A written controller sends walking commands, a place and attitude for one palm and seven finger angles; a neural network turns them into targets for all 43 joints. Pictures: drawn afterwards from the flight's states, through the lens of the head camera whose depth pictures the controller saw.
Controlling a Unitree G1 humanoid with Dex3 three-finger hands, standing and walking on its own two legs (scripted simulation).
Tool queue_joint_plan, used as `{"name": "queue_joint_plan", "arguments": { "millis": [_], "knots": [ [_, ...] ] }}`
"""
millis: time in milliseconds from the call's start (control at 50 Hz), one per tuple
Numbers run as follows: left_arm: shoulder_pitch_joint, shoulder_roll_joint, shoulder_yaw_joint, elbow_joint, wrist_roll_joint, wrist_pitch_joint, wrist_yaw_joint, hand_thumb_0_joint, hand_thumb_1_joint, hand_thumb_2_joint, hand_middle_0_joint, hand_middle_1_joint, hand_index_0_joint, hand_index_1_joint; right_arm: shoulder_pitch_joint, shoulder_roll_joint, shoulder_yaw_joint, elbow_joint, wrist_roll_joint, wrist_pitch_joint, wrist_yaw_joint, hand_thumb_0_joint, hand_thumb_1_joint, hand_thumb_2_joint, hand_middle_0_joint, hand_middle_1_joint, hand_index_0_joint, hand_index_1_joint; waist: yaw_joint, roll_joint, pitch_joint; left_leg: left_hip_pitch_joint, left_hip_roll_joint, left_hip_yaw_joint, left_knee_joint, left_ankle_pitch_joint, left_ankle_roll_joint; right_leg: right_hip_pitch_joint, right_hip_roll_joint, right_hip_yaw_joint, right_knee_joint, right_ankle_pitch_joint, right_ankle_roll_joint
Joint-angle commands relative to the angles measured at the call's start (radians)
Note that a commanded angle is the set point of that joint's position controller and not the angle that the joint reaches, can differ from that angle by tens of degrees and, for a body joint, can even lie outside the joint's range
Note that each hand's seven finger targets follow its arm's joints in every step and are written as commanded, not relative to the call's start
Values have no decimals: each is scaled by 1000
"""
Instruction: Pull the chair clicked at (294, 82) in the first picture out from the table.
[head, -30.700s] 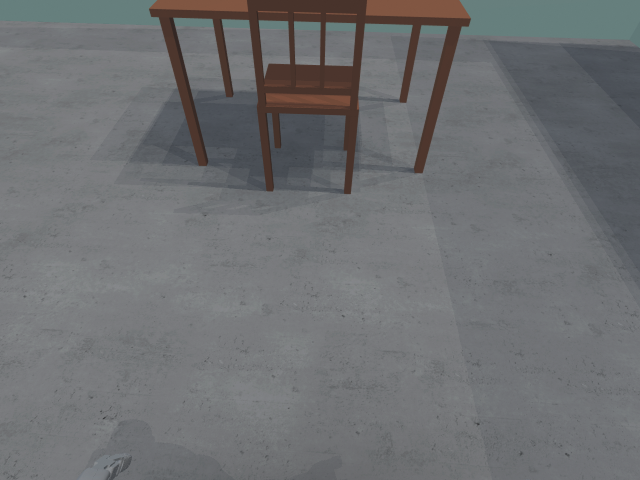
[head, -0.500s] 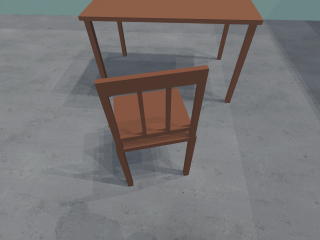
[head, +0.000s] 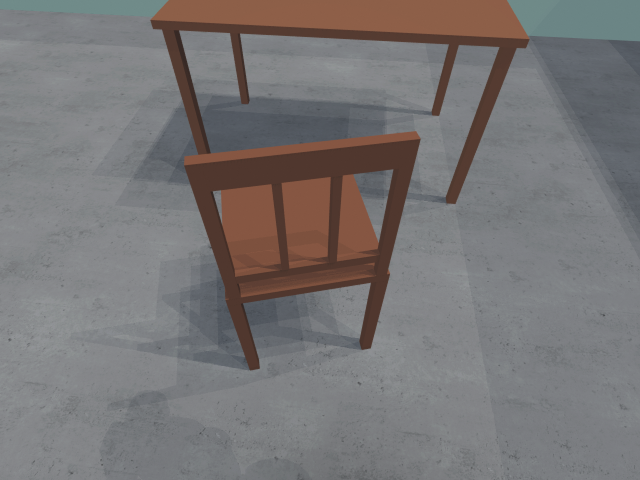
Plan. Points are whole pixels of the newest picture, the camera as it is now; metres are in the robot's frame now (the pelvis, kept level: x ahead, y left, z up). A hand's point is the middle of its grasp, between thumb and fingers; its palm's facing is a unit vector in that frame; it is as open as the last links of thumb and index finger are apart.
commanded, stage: look to check the result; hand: left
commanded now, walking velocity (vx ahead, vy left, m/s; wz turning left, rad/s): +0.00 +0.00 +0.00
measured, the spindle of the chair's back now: (281, 228) +0.58 +0.12 -0.11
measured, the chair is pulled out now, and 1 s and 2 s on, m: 0.62 0.62 0.62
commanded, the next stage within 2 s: stand and wait in 0.62 s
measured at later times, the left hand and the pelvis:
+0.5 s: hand out of the picture +0.00 +0.18 -0.18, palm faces +0.04 -0.98 -0.18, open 7.3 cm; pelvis +0.01 +0.01 +0.00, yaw +0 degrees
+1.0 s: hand out of the picture +0.00 +0.18 -0.17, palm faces +0.05 -0.98 -0.18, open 7.3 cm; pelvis +0.01 +0.02 +0.00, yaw +0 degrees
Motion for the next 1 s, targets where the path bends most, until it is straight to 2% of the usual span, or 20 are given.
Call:
{"name": "queue_joint_plan", "arguments": {
  "millis": [0, 220, 260, 380, 440, 480, 640, 720, 780, 840, 980],
  "knots": [
    [68, 87, 12, -29, 2, -17, 8, 0, 900, 900, -200, -300, -200, -300, 99, -80, -14, -21, -1, -10, -9, 0, -900, -900, 200, 300, 200, 300, -8, -8, 15, -16, 92, -83, -73, 156, 29, -9, -110, 110, -85, 132, -25],
    [69, 85, 14, -29, 2, -14, 7, 0, 900, 900, -200, -300, -200, -300, 92, -82, -13, -17, -1, -12, -11, 0, -900, -900, 200, 300, 200, 300, -4, 5, 27, -14, 93, -91, -86, 164, 33, -7, -112, 101, -83, 122, -21],
    [67, 87, 15, -28, 2, -15, 7, 0, 900, 900, -200, -300, -200, -300, 97, -82, -14, -17, 0, -14, -12, 0, -900, -900, 200, 300, 200, 300, -7, -5, 8, 1, 95, -92, -82, 191, 34, 3, -112, 98, -78, 143, -20],
    [64, 86, 16, -30, 2, -14, 7, 0, 900, 900, -200, -300, -200, -300, 98, -79, -14, -17, 1, -13, -12, 0, -900, -900, 200, 300, 200, 300, -5, -17, 23, -13, 96, -96, -90, 182, 37, 9, -109, 90, -82, 132, -19],
    [68, 86, 17, -29, 2, -14, 7, 0, 900, 900, -200, -300, -200, -300, 97, -85, -13, -15, 0, -17, -13, 0, -900, -900, 200, 300, 200, 300, -4, 6, 12, -1, 96, -97, -89, 200, 37, 7, -113, 91, -77, 135, -17],
    [70, 83, 16, -28, 2, -13, 7, 0, 900, 900, -200, -300, -200, -300, 92, -80, -13, -16, 1, -14, -13, 0, -900, -900, 200, 300, 200, 300, -2, -14, 26, -10, 95, -100, -93, 173, 40, 3, -109, 89, -85, 117, -18],
    [70, 83, 18, -28, 2, -14, 7, 0, 900, 900, -200, -300, -200, -300, 100, -86, -13, -16, 1, -18, -14, 0, -900, -900, 200, 300, 200, 300, -6, -2, 11, 4, 96, -102, -93, 209, 40, 8, -112, 87, -75, 135, -16],
    [72, 81, 18, -26, 3, -11, 7, 0, 900, 900, -200, -300, -200, -300, 96, -87, -12, -15, 1, -19, -15, 0, -900, -900, 200, 300, 200, 300, -4, 14, 26, -4, 99, -104, -105, 200, 41, 0, -111, 83, -74, 116, -14],
    [75, 79, 17, -23, 3, -11, 7, 0, 900, 900, -200, -300, -200, -300, 97, -83, -12, -15, 1, -17, -15, 0, -900, -900, 200, 300, 200, 300, -1, -14, 32, -4, 98, -106, -104, 192, 44, -2, -109, 81, -78, 113, -14],
    [74, 79, 18, -25, 3, -10, 7, 0, 900, 900, -200, -300, -200, -300, 98, -88, -12, -14, 0, -19, -15, 0, -900, -900, 200, 300, 200, 300, -5, 4, 28, 3, 98, -107, -109, 191, 42, -8, -110, 85, -74, 106, -13],
    [79, 78, 17, -24, 4, -11, 8, 0, 900, 900, -200, -300, -200, -300, 100, -84, -11, -15, 2, -19, -15, 0, -900, -900, 200, 300, 200, 300, -2, -6, 23, 1, 97, -105, -105, 202, 45, 3, -111, 82, -76, 115, -13]
  ]
}}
